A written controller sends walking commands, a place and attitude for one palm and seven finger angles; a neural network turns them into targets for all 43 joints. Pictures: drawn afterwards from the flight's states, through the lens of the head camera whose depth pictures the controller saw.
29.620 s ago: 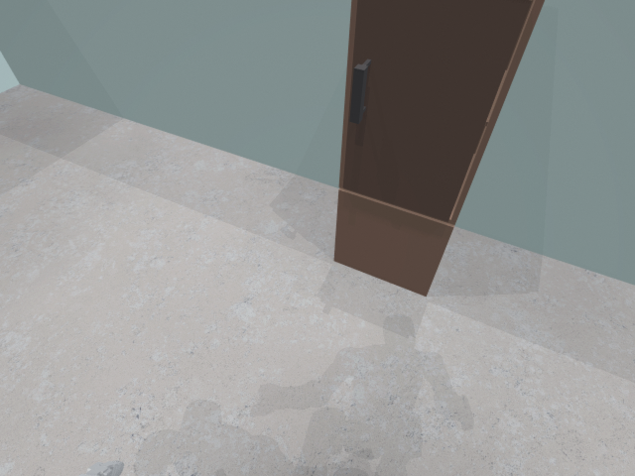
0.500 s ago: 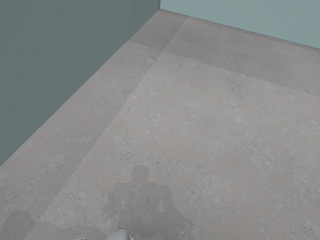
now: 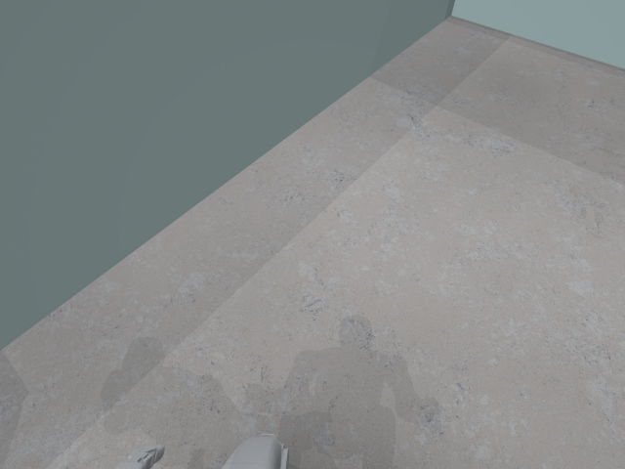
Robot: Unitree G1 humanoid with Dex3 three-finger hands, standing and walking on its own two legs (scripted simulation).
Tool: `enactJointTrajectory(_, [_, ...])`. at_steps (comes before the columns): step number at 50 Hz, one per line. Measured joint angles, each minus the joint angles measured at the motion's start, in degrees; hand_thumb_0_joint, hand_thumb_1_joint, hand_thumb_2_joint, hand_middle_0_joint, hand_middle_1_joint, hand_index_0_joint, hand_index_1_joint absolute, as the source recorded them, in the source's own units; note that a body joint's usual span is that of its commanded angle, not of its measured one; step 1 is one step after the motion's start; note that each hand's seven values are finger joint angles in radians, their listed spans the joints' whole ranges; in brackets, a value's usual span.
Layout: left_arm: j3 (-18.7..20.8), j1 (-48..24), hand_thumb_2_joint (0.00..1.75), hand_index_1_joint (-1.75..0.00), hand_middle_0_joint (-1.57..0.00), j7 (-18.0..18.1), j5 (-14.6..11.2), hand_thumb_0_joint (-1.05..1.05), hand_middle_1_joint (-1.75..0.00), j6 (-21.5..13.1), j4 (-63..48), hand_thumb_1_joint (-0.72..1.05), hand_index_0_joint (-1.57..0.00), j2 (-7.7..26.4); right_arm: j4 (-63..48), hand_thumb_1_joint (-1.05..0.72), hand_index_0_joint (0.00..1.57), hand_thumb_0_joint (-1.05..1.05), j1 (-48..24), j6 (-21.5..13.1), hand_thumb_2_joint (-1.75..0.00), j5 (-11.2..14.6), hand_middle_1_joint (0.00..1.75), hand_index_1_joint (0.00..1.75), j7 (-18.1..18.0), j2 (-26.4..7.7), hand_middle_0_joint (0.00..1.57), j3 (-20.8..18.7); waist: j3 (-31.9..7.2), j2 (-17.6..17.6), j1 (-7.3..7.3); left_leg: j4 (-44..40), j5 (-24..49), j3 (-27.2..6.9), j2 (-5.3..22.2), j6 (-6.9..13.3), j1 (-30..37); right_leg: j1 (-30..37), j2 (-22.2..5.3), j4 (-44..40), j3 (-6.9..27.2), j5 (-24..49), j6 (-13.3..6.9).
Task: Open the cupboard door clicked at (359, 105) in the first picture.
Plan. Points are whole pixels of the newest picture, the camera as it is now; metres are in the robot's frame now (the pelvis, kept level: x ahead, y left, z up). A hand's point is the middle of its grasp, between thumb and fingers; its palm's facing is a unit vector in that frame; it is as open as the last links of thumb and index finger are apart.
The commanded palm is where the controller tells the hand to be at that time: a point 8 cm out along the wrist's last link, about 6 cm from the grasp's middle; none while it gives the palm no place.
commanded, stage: turn to face it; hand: left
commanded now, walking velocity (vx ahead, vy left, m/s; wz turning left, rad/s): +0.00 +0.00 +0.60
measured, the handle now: out of the picture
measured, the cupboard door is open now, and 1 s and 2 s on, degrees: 46 46 46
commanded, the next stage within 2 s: none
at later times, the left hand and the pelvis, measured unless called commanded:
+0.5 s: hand out of the picture +0.07 +0.21 -0.15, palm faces +0.32 -0.90 -0.30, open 7.4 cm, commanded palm none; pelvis +0.04 -0.03 -0.01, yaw +18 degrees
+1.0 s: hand out of the picture +0.01 +0.20 -0.16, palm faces +0.60 -0.76 -0.26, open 7.4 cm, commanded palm none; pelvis +0.06 -0.04 +0.00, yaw +37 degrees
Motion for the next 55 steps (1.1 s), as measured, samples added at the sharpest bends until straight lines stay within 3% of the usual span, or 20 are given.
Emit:
enactJointTrajectory(2, [-0.16,1.07,0.90,-0.29,-0.20,0.13,0.06,0.00,-0.30,-0.07,0.35,0.91,-0.20,-0.20,0.00,-0.91,0.20,0.01,-0.49,0.11,-0.90,0.16,0.30,0.30,0.20,0.21,0.20,0.14,0.50,-1.28,-0.04,0.98,-0.58,2.31,0.74,-0.78,0.59,1.72,-1.08,-1.67,-1.07,-0.05,0.04])
enactJointTrajectory(6, [-0.57,2.80,0.90,-0.30,-0.20,-0.19,0.11,0.00,-0.30,-0.61,1.04,0.91,-0.20,-0.10,-0.61,-0.91,0.20,0.01,-1.85,-0.36,-0.90,0.52,0.30,0.30,0.59,0.99,0.19,1.12,1.74,-4.08,0.62,-11.64,0.44,5.80,0.96,-0.97,5.77,3.42,-3.35,-2.14,-3.21,-0.69,0.47])
enactJointTrajectory(9, [-0.54,4.23,0.90,-0.30,-0.20,-0.60,-0.32,0.00,-0.30,-0.42,1.53,0.90,-0.20,0.30,-1.62,-0.91,0.20,0.01,-2.81,-1.13,-0.90,0.47,0.30,0.30,0.79,1.06,0.19,1.82,2.09,-4.87,0.80,-23.18,8.89,7.29,0.50,0.21,10.71,2.57,-4.64,2.31,-5.18,-3.54,1.34])
enactJointTrajectory(10, [-0.49,4.88,0.90,-0.30,-0.20,-0.76,-0.55,0.00,-0.30,-0.09,1.51,0.90,-0.20,0.30,-2.35,-0.91,0.20,0.01,-2.77,-1.64,-0.90,0.31,0.30,0.30,0.89,0.58,0.19,1.94,1.58,-3.91,0.77,-25.58,13.67,6.45,1.18,2.03,11.72,0.61,-4.42,6.53,-5.75,-4.69,1.93])
enactJointTrajectory(12, [-0.15,3.83,0.90,-0.30,-0.20,-0.57,-0.66,0.00,-0.30,1.49,2.09,0.90,-0.20,1.41,-2.66,-0.91,0.20,0.01,-3.38,-2.45,-0.90,0.14,0.30,0.30,0.51,1.26,0.19,1.99,2.44,-4.90,0.82,-21.70,10.58,5.43,0.43,3.90,9.97,-4.44,-4.04,18.55,-2.18,-11.41,3.06])
enactJointTrajectory(16, [0.76,0.79,0.90,-0.30,-0.20,-0.38,-0.61,0.01,-0.30,3.07,2.47,0.91,-0.20,2.17,-2.53,-0.91,0.20,0.00,-2.21,-2.61,-0.90,-0.20,0.30,0.30,-0.51,2.01,0.20,2.47,2.59,-3.98,1.10,-22.69,9.39,1.98,0.15,3.18,10.09,-11.06,-1.20,28.96,2.04,-10.51,3.62])
enactJointTrajectory(20, [1.00,-0.89,0.90,-0.29,-0.20,-0.77,-0.68,0.01,-0.30,2.49,0.70,0.91,-0.20,2.04,-1.51,-0.91,0.20,0.00,-0.95,-1.98,-0.90,-0.42,0.30,0.30,-0.66,2.22,0.20,2.53,2.11,-2.05,1.07,-25.73,11.49,-1.41,0.23,2.33,11.02,-10.85,0.42,21.36,3.22,-7.99,3.34])
enactJointTrajectory(24, [0.78,-0.99,0.90,-0.29,-0.20,-0.85,-0.70,0.01,-0.30,1.27,-1.17,0.91,-0.20,1.93,-1.14,-0.90,0.20,0.00,0.31,-0.92,-0.90,-0.23,0.30,0.30,-0.47,2.19,0.20,1.99,0.88,-0.52,0.57,-24.42,10.97,-4.65,-0.05,0.75,9.95,-5.02,2.05,5.80,2.92,-2.81,2.55])
enactJointTrajectory(25, [0.74,-0.45,0.90,-0.29,-0.20,-0.78,-0.45,0.00,-0.30,0.64,-1.89,0.91,-0.20,2.34,-1.30,-0.90,0.20,0.00,0.75,-0.66,-0.90,0.02,0.30,0.30,-0.37,2.37,0.20,1.78,0.09,-1.42,0.72,-22.38,8.88,-4.48,-0.87,0.76,8.66,-3.68,1.38,1.13,3.61,-0.50,1.40])
enactJointTrajectory(27, [0.47,-0.74,0.90,-0.29,-0.20,-0.37,-0.10,0.00,-0.30,0.16,-1.80,0.91,-0.20,1.33,-0.90,-0.90,0.20,0.01,0.32,-0.18,-0.90,0.16,0.30,0.30,-0.18,1.46,0.20,1.04,0.80,-0.11,0.45,-12.07,0.84,-4.15,-0.84,0.85,5.31,-3.94,1.23,3.01,2.02,0.87,-0.18])
enactJointTrajectory(29, [0.01,-0.26,0.90,-0.29,-0.20,-0.08,-0.07,0.00,-0.30,0.08,-1.76,0.91,-0.20,0.21,-0.38,-0.91,0.20,0.01,-0.08,0.21,-0.90,0.10,0.30,0.30,0.00,0.73,0.20,0.56,1.25,0.42,0.13,-0.94,-1.44,-2.18,-0.59,0.48,2.44,-2.58,0.53,2.58,0.40,0.39,-0.69])
enactJointTrajectory(31, [-0.29,0.45,0.90,-0.29,-0.20,0.14,0.02,0.00,-0.30,0.14,-1.49,0.91,-0.20,-0.45,-0.16,-0.91,0.20,0.01,-0.46,0.42,-0.90,0.22,0.30,0.30,0.22,0.73,0.20,0.44,1.38,-0.42,-0.16,3.07,-1.65,0.33,0.06,-0.22,1.86,-0.94,-0.49,0.64,-0.69,0.72,-0.64])
enactJointTrajectory(37, [-0.82,1.85,0.90,-0.30,-0.20,-0.33,0.10,0.00,-0.30,-0.37,-0.39,0.90,-0.20,-0.78,-0.86,-0.91,0.20,0.01,-1.51,-0.38,-0.90,0.70,0.30,0.30,0.69,1.80,0.19,1.43,1.91,-4.31,0.35,-14.59,0.57,5.53,0.65,-0.79,8.92,1.25,-3.78,-1.05,-4.06,0.56,0.28])
enactJointTrajectory(39, [-0.66,2.59,0.90,-0.30,-0.20,-0.61,-0.27,0.00,-0.30,-0.17,-0.10,0.90,-0.20,-0.51,-1.55,-0.91,0.20,0.01,-1.62,-1.04,-0.90,0.66,0.30,0.30,0.84,1.68,0.19,1.80,1.65,-4.66,0.35,-23.38,7.59,6.17,0.63,0.01,12.44,0.44,-4.60,2.04,-5.51,-1.42,1.01])
enactJointTrajectory(40, [-0.51,3.01,0.90,-0.30,-0.20,-0.78,-0.50,0.00,-0.30,0.19,-0.05,0.90,-0.20,-0.42,-2.10,-0.91,0.20,0.01,-1.45,-1.55,-0.90,0.50,0.30,0.30,0.90,1.30,0.19,1.83,1.08,-4.07,0.27,-25.57,10.86,5.18,0.88,1.94,13.00,-1.24,-4.59,5.66,-5.89,-2.95,1.74])
enactJointTrajectory(43, [0.26,1.55,0.90,-0.30,-0.20,-0.43,-0.56,0.00,-0.30,2.33,1.28,0.90,-0.20,1.27,-2.27,-0.91,0.20,0.00,-1.71,-2.53,-0.90,-0.01,0.30,0.30,0.14,2.33,0.20,2.13,1.72,-5.32,0.49,-21.97,7.99,3.53,-0.04,3.80,11.23,-7.63,-3.23,21.31,-0.46,-11.59,3.18])
enactJointTrajectory(46, [0.91,-0.18,0.90,-0.30,-0.20,-0.38,-0.65,0.01,-0.30,3.03,1.88,0.91,-0.20,2.09,-2.01,-0.91,0.20,0.00,-0.58,-2.76,-0.90,-0.22,0.30,0.30,-0.76,2.89,0.20,2.48,1.73,-4.62,0.62,-24.10,8.80,0.98,-0.13,2.94,11.91,-11.36,-1.16,27.98,2.21,-9.53,3.67])
enactJointTrajectory(49, [1.07,-1.18,0.90,-0.29,-0.20,-0.61,-0.85,0.01,-0.30,2.77,1.03,0.91,-0.20,2.27,-1.22,-0.91,0.20,0.00,0.33,-2.40,-0.90,-0.36,0.30,0.30,-0.97,2.88,0.20,2.59,1.62,-3.13,0.72,-26.50,10.41,-1.44,0.08,2.45,12.81,-11.15,0.14,23.64,3.07,-8.14,3.63])
enactJointTrajectory(53, [0.92,-1.63,0.90,-0.29,-0.20,-0.77,-0.99,0.01,-0.30,1.78,-0.46,0.91,-0.20,2.19,-0.52,-0.90,0.20,0.00,1.24,-1.42,-0.90,-0.33,0.30,0.30,-0.82,2.49,0.20,2.16,1.07,-1.04,0.32,-26.22,10.53,-4.73,0.19,1.15,12.33,-6.24,2.04,9.80,2.99,-4.26,3.02])
enactJointTrajectory(55, [0.81,-0.82,0.90,-0.29,-0.20,-0.67,-0.67,0.01,-0.30,0.64,-1.68,0.91,-0.20,2.70,-0.66,-0.90,0.20,0.00,1.95,-0.85,-0.90,0.11,0.30,0.30,-0.63,2.47,0.20,1.76,-0.07,-1.79,0.49,-22.79,7.77,-5.22,-1.02,0.76,10.18,-2.72,1.38,0.14,3.51,-0.81,1.23])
